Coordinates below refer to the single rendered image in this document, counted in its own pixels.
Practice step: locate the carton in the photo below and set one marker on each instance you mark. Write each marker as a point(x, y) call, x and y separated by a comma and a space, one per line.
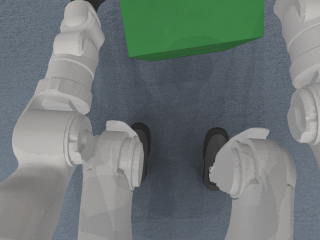
point(166, 29)

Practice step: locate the left robot forearm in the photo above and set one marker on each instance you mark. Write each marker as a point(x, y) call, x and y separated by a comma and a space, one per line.
point(71, 69)

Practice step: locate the robot left hand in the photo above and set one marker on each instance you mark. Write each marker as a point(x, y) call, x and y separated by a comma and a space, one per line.
point(94, 3)

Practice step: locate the robot right upper arm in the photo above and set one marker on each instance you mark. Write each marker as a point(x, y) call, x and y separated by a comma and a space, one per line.
point(304, 117)

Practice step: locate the robot left foot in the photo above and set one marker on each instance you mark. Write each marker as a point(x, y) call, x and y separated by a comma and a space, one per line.
point(144, 135)

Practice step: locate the right robot forearm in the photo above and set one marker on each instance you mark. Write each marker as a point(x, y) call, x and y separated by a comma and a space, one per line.
point(300, 22)

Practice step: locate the robot right shin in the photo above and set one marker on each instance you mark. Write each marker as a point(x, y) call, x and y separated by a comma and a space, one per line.
point(254, 133)

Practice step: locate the robot left upper arm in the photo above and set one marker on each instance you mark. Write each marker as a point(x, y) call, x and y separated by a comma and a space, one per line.
point(49, 145)

